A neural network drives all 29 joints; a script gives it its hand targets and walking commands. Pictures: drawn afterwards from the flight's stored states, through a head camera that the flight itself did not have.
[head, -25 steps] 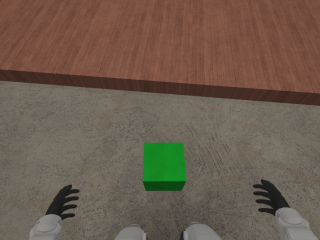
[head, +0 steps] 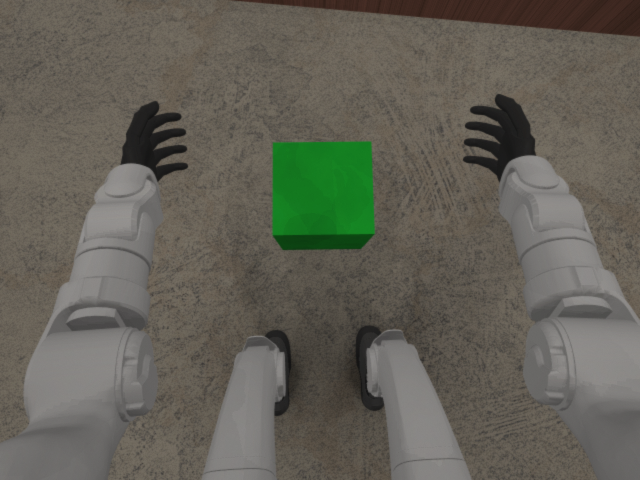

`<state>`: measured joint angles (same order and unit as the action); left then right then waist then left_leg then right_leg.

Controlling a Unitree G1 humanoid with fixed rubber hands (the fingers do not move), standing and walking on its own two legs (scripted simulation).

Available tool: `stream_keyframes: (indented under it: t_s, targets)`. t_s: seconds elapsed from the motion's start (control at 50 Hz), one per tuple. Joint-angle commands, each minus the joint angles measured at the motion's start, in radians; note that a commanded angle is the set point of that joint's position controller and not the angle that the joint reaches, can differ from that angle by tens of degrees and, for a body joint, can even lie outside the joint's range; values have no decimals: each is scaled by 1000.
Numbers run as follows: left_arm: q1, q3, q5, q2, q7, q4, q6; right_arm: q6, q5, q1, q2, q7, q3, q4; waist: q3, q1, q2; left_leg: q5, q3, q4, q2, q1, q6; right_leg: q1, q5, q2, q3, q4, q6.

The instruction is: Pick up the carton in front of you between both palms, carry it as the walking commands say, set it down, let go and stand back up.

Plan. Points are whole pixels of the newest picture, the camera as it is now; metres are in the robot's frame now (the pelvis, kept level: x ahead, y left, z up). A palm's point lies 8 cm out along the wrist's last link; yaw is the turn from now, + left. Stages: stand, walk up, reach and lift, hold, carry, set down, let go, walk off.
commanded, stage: reach and lift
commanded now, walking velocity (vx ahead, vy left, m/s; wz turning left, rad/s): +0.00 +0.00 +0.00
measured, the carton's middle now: (322, 201) +0.53 -0.01 -0.54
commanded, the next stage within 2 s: none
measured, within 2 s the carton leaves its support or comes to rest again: neither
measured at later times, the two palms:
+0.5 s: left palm (202, 144) +0.55 +0.18 -0.20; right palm (446, 142) +0.53 -0.20 -0.20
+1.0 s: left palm (234, 191) +0.53 +0.18 -0.42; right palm (410, 188) +0.52 -0.20 -0.42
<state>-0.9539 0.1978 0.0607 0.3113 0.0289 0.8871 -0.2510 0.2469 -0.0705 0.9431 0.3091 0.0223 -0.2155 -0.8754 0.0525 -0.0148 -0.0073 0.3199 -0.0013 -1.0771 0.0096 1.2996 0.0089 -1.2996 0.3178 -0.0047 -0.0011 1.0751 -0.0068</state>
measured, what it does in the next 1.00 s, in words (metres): lowers itself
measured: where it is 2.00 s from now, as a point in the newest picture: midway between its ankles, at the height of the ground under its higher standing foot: (324, 385)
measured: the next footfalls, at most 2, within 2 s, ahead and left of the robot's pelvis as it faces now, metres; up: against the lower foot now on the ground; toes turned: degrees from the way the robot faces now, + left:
none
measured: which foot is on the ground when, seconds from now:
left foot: down 0.00-1.00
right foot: down 0.00-1.00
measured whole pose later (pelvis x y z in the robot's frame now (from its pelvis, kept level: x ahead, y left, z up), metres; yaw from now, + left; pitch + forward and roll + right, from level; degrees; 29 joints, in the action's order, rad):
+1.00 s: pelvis -0.03 +0.00 -0.27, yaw +0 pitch +41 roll +0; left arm -1.51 0.11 0.19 0.38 0.12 1.14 -0.12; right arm 0.11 -0.19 1.50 0.38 0.11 -0.15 -1.14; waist 0.29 -0.02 0.00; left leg 0.54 -0.03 -2.07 -0.03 2.25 0.03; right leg -2.25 0.53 0.02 0.03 2.06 -0.03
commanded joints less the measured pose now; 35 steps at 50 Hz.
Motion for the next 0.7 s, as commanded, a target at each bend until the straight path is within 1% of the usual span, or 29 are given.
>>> stream_keyframes:
  t_s: [0.0, 0.08, 0.12, 0.16, 0.2, 0.24, 0.32, 0.38, 0.42, 0.48, 0.52, 0.6, 0.68]
  targets:
    - [-399, 43, -14, 139, 2, -32, 7, -4, 9, 386, 133, 7, -43, 40, -837, -8, 4, 18, 33, 91, -56, -322, 29, 346, 13, 45, -30, -106, -38]
    - [-570, 81, -45, 141, 2, 26, 12, -10, 39, 548, 131, 9, -85, -9, -889, -8, -3, 40, 39, 69, -62, -274, 31, 291, 36, 52, -39, -86, -37]
    - [-622, 100, -67, 142, 2, 38, 20, -18, 63, 599, 132, 11, -109, -16, -947, -10, -6, 17, 40, 63, -67, -274, 32, 294, 5, 56, -41, -77, -38]
    - [-639, 121, -90, 140, 3, 37, 33, -30, 86, 614, 127, 13, -132, -9, -1029, -14, -6, -42, 39, 58, -75, -295, 31, 320, -67, 63, -41, -67, -38]
    - [-628, 138, -111, 130, 3, 22, 50, -49, 105, 599, 116, 15, -148, 7, -1107, -17, -9, -146, 34, 47, -82, -327, 28, 345, -170, 73, -38, -53, -34]
    - [-603, 151, -126, 104, 2, 8, 74, -74, 122, 571, 91, 11, -165, 19, -1137, -17, -14, -253, 25, 28, -86, -325, 26, 335, -272, 79, -32, -32, -30]
    - [-528, 182, -160, 37, -1, -10, 131, -134, 157, 491, 27, -2, -201, 30, -1117, -16, -19, -437, 5, -40, -84, -247, 25, 223, -446, 76, -17, 32, -28]
    - [-456, 204, -179, 3, 4, -3, 164, -168, 174, 429, -4, -2, -218, 22, -1083, -14, -13, -510, -6, -121, -80, -125, 26, 117, -519, 71, -4, 113, -30]
    - [-418, 206, -182, -11, 10, 5, 181, -185, 178, 394, -13, 2, -223, 11, -1067, -15, -13, -509, -7, -184, -79, -30, 30, 34, -523, 70, 0, 181, -34]
    - [-409, 184, -159, -6, 23, 4, 198, -202, 162, 380, -1, 12, -209, 3, -1054, -20, -16, -441, -1, -283, -80, 90, 39, -72, -461, 68, -3, 281, -40]
    - [-423, 158, -133, 15, 34, -4, 205, -209, 132, 393, 15, 22, -181, 8, -1079, -17, -18, -423, 2, -354, -81, 132, 41, -115, -441, 69, -5, 352, -45]
    - [-474, 71, -42, 73, 63, -27, 203, -210, 34, 453, 74, 49, -92, 31, -1209, -11, -18, -426, 11, -507, -82, 120, 41, -152, -424, 68, -24, 501, -53]
    - [-559, -13, 54, 119, 86, -49, 186, -192, -56, 533, 127, 72, -8, 43, -1290, -16, -21, -359, 25, -635, -80, 111, 41, -186, -348, 65, -46, 622, -52]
